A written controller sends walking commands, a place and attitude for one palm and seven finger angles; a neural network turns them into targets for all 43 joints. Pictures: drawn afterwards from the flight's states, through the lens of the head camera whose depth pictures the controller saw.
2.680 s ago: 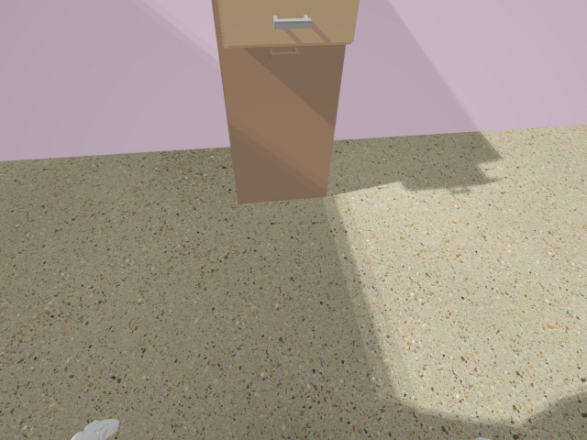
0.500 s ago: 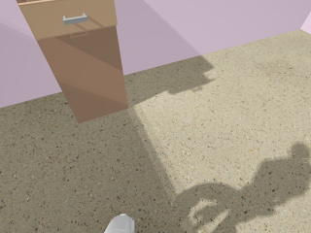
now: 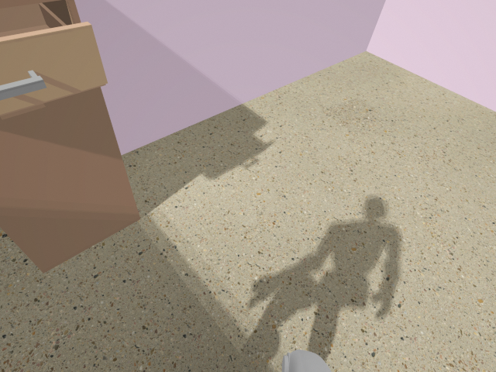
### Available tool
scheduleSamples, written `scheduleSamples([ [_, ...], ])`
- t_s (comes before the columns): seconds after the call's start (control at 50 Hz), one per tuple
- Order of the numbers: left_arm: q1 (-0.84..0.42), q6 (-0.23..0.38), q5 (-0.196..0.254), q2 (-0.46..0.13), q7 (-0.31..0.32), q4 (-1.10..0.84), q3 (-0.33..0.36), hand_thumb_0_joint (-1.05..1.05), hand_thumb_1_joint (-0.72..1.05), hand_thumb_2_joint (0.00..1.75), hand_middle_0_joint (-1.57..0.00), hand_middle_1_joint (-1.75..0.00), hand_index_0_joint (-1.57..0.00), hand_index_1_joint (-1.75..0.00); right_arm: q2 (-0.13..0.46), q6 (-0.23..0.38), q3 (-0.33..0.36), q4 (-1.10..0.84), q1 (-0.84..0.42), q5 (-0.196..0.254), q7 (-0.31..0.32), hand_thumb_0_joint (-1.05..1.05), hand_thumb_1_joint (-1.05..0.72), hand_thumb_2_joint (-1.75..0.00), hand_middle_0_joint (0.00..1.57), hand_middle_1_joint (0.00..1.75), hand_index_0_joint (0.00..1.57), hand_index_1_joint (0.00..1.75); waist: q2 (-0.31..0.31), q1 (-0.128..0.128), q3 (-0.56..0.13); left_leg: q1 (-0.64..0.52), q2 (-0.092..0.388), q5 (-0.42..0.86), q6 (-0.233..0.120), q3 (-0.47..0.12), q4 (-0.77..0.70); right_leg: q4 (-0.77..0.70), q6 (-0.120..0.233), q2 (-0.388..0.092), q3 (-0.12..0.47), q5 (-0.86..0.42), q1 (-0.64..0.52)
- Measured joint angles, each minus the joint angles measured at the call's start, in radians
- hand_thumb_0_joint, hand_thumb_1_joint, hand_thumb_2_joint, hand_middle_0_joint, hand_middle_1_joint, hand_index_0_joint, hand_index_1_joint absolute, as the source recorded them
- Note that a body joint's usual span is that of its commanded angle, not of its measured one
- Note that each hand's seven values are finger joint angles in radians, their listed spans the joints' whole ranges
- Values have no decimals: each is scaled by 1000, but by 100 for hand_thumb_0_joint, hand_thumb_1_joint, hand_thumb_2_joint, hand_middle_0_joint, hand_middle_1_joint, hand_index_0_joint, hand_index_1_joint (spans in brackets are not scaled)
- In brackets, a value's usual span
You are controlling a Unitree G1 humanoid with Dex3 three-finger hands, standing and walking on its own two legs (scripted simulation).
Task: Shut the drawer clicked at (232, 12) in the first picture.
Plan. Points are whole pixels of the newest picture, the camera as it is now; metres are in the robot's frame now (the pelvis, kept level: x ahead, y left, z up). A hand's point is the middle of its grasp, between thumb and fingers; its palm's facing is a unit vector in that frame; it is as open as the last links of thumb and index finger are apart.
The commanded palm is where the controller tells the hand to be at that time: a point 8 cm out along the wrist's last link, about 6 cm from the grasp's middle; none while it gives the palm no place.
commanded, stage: walk to a spot facing it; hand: left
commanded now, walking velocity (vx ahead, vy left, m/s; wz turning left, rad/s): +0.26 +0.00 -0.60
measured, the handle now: (13, 84) +0.59 +0.54 +0.11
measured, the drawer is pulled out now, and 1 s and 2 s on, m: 0.16 0.16 0.16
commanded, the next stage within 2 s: none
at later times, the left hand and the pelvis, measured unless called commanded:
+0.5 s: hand (198, 295) +0.30 +0.12 -0.18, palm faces -0.29 -0.94 -0.19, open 7.4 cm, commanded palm none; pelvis +0.14 -0.02 -0.02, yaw -17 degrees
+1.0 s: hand (156, 276) +0.34 +0.22 -0.18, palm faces -0.49 -0.85 -0.18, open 7.4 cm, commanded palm none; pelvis +0.18 +0.06 +0.00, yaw -35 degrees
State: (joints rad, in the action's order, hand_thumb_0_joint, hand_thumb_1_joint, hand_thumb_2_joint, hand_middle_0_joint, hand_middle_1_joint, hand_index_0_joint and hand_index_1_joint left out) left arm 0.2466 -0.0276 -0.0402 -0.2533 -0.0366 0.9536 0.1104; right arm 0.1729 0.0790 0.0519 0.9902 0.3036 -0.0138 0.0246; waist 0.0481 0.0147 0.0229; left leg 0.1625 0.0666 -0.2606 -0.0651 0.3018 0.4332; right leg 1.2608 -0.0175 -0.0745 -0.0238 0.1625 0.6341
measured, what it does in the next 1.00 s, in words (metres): walks ahead, turning right: right foot, then left foot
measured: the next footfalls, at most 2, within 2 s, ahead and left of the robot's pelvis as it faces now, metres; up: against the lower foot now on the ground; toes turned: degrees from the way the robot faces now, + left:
right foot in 0.36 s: +0.22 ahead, -0.11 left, +0.00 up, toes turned -20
left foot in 0.82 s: +0.27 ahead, +0.11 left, +0.00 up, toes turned -25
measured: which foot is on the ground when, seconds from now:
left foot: down 0.00-0.36, up 0.38-0.80, down 0.82-1.00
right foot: up 0.00-0.34, down 0.36-0.82, up 0.84-1.00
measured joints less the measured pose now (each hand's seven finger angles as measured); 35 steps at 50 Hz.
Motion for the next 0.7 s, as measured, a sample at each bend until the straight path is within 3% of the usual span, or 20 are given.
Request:
scheduleSamples([
  [0.08, -43, -14, -2, 11, -5, -15, -3, 0, 92, 90, -19, -30, -19, -30, 10, -5, 0, 38, 72, 1, 1, 0, -92, -90, 20, 30, 20, 30, -4, -20, 4, -65, -10, -27, 0, 53, -43, -65, -15, -22, -5, -57, 46],
  [0.18, -99, -28, 2, 36, -9, -15, -22, 0, 92, 90, -19, -30, -19, -30, -8, -16, -12, 69, 132, -6, 0, 0, -91, -90, 20, 30, 20, 30, -15, -56, 35, -127, 1, -80, 15, 106, -46, -260, -16, -21, -57, -42, 10],
  [0.3, -166, -23, 8, 78, -7, -27, -46, 0, 91, 90, -19, -30, -19, -30, -41, -42, -19, 84, 162, -13, -6, 0, -91, -90, 20, 30, 20, 30, -34, -91, 79, -158, 38, -182, 53, 171, 33, -480, 24, 34, -126, 57, -91],
  [0.36, -173, 8, 5, 87, -7, -42, -57, 0, 91, 90, -20, -30, -19, -30, -53, -57, -16, 82, 179, -6, -15, 1, -90, -90, 20, 30, 20, 30, -42, -89, 83, -116, 91, -248, 78, 181, 227, -621, 60, 71, -154, 20, -200],
  [0.38, -170, 26, 6, 86, -3, -47, -59, 0, 91, 90, -20, -30, -19, -30, -55, -67, -16, 77, 178, 1, -19, 1, -90, -90, 20, 30, 20, 30, -41, -78, 80, -59, 109, -242, 92, 140, 376, -625, 97, 80, -148, 35, -210],
  [0.42, -167, 44, 23, 87, 12, -47, -63, 0, 91, 90, -20, -30, -19, -30, -49, -88, -15, 67, 127, 11, -15, 1, -90, -90, 20, 30, 20, 30, -50, -67, 100, 81, 97, -296, 119, -26, 692, -571, 130, 98, -131, 94, -208],
  [0.48, -135, 35, 35, 77, 33, -38, -63, 0, 91, 90, -20, -30, -20, -30, -36, -108, -8, 25, 24, 7, -10, 1, -90, -90, 20, 30, 20, 30, -53, -57, 107, 233, 74, -235, 139, -179, 876, -610, 118, 123, -97, 96, -257],
  [0.54, -97, 19, 30, 67, 43, -17, -59, 0, 91, 90, -20, -30, -20, -30, -20, -113, -3, -36, -82, -2, -5, 1, -90, -90, 20, 30, 20, 30, -59, -54, 86, 337, 81, -166, 149, -255, 825, -678, 114, 140, -57, 59, -285],
  [0.6, -73, 6, 23, 60, 41, -8, -54, 0, 91, 90, -20, -30, -20, -30, -3, -109, -1, -90, -161, -6, -6, 1, -90, -90, 20, 30, 20, 30, -64, -41, 63, 389, 81, -113, 153, -293, 729, -715, 104, 145, -19, 35, -288],
  [0.7, -43, -3, 15, 45, 32, -26, -43, 0, 91, 90, -20, -30, -20, -30, 20, -107, -1, -129, -229, -6, -10, 0, -90, -90, 20, 30, 20, 30, -51, 5, 41, 346, 44, -111, 153, -303, 530, -730, 78, 146, 46, 20, -275],
])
